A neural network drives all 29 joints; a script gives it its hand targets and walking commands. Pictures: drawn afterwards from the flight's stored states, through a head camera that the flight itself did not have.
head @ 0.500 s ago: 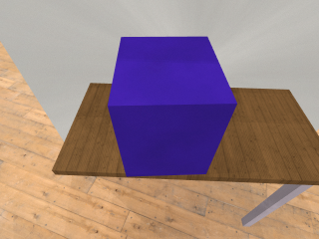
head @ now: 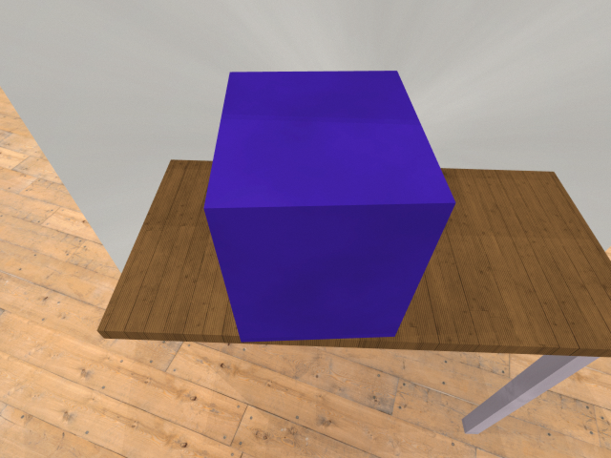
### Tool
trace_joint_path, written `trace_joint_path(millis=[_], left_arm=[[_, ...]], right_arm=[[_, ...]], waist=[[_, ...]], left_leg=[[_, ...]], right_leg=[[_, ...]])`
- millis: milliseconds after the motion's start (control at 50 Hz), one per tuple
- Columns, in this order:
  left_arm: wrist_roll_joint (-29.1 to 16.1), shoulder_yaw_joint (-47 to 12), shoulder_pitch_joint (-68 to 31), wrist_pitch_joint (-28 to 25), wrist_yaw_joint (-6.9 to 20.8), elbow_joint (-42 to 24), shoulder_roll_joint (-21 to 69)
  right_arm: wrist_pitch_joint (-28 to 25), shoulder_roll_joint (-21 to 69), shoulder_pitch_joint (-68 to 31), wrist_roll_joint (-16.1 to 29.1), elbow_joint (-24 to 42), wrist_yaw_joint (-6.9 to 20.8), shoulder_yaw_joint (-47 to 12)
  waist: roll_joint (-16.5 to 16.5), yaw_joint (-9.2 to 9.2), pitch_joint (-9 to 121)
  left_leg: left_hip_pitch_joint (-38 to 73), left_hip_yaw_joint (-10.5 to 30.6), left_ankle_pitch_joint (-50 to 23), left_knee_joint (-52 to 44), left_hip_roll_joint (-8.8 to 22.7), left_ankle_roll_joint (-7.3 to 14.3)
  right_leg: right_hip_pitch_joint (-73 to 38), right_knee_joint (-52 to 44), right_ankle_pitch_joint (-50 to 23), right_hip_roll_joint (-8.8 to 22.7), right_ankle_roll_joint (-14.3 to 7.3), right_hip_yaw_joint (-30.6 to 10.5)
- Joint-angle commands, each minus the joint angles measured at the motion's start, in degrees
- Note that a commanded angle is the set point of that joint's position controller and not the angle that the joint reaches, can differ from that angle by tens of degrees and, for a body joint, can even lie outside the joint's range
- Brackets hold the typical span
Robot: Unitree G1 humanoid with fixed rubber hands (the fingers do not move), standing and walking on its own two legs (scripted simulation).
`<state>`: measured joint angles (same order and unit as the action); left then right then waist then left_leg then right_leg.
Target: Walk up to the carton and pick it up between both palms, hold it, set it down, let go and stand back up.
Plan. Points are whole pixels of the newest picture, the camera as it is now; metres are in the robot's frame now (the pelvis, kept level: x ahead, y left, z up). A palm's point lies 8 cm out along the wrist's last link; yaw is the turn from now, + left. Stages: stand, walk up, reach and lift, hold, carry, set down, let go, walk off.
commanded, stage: stand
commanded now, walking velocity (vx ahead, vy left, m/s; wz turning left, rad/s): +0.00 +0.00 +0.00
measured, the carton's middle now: (316, 211) +0.44 +0.00 +0.07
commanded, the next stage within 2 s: none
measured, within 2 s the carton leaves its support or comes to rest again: neither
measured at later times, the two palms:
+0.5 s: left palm out of the picture +0.04 +0.26 -0.12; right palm out of the picture +0.04 -0.26 -0.12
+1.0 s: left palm out of the picture +0.03 +0.25 -0.13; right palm out of the picture +0.02 -0.26 -0.12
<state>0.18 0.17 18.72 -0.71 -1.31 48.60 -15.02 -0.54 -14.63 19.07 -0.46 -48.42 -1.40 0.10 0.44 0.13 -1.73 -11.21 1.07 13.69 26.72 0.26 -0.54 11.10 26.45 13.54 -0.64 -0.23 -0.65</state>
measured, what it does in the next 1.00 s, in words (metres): stands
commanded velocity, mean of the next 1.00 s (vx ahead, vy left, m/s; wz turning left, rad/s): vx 0.00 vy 0.00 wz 0.00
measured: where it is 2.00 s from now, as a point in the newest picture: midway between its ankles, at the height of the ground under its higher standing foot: outside the picture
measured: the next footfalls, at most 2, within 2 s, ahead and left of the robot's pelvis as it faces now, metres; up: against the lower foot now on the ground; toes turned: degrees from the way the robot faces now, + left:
none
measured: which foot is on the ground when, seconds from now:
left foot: down 0.00-1.00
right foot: down 0.00-1.00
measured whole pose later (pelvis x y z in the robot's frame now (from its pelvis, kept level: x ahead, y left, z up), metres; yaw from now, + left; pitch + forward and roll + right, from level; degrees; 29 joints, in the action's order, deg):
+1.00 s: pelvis +0.00 +0.00 +0.00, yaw -1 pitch -2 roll +0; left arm 0.1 0.0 18.9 -0.7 -2.0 53.2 -13.7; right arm -0.4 -13.9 18.4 -0.3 -53.7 -2.0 0.2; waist 0.4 0.0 -1.8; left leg -10.0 0.7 13.1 25.0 0.4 -0.6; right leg 10.2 25.1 13.0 -0.7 -0.1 -1.5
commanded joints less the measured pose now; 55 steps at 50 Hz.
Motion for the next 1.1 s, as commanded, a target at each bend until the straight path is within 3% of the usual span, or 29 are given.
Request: trace_joint_path(millis=[0, 80, 420, 460, 620, 660, 780, 1080], left_arm=[[-0.1, 1.4, 2.2, -0.7, -0.3, -2.4, -6.8], [-0.1, 1.4, 2.6, -0.7, -0.4, -1.9, -6.6], [-0.2, 1.1, 2.5, -0.6, -0.6, -0.1, -6.2], [-0.1, 1.2, 2.2, -0.6, -0.6, 0.2, -6.2], [-0.2, 1.3, 2.2, -0.6, -0.8, 0.9, -6.3], [-0.1, 1.3, 2.7, -0.6, -0.7, 1.4, -5.6], [-0.1, 1.2, 2.8, -0.6, -0.9, 1.7, -5.6], [0.0, 1.3, 3.1, -0.5, -1.0, 3.1, -5.3]], right_arm=[[-0.6, -7.1, 2.5, 0.0, 2.2, -0.3, 1.7], [-0.5, -6.8, 2.1, 0.0, 1.7, -0.3, 1.7], [-0.5, -6.6, 1.9, 0.1, -0.5, -0.5, 1.5], [-0.5, -6.6, 1.6, 0.2, -0.7, -0.5, 1.6], [-0.4, -6.1, 2.1, 0.1, -1.6, -0.6, 1.5], [-0.4, -6.3, 1.7, 0.2, -1.9, -0.7, 1.6], [-0.5, -6.0, 2.2, 0.2, -2.4, -0.8, 1.4], [-0.4, -5.7, 2.2, 0.2, -3.8, -0.8, 1.4]], waist=[[0.4, 0.0, -1.3], [-1.0, 0.05, -1.7], [0.2, 0.12, -2.2], [-1.4, 0.12, -1.7], [0.7, -0.11, -2.3], [-0.8, 0.02, -2.7], [0.3, -0.15, -2.3], [-0.6, -0.03, -2.4]], left_leg=[[-1.0, 5.1, -3.7, -5.1, 4.7, 1.6], [-0.8, 4.9, -4.1, -5.0, 4.6, 1.6], [-0.9, 4.7, -3.8, -6.0, 4.7, 1.2], [-0.7, 4.6, -3.9, -5.9, 4.8, 1.2], [-0.2, 4.6, -3.7, -5.9, 4.7, 1.2], [-0.2, 4.6, -4.3, -5.9, 4.8, 1.3], [-0.1, 4.7, -4.7, -6.2, 4.9, 1.3], [-0.3, 4.6, -4.0, -6.4, 4.9, 1.4]], right_leg=[[1.4, -5.7, -3.0, 5.7, -0.9, -5.8], [1.7, -6.0, -3.6, 5.8, -0.9, -6.1], [1.4, -6.1, -3.1, 5.5, -0.6, -5.7], [1.1, -6.1, -3.5, 5.7, -0.6, -6.2], [2.0, -6.8, -3.1, 5.7, -0.6, -6.3], [2.0, -6.5, -4.0, 5.6, -0.4, -6.3], [1.3, -6.3, -4.7, 5.5, -0.3, -5.9], [0.9, -7.0, -3.5, 5.8, -0.6, -6.5]])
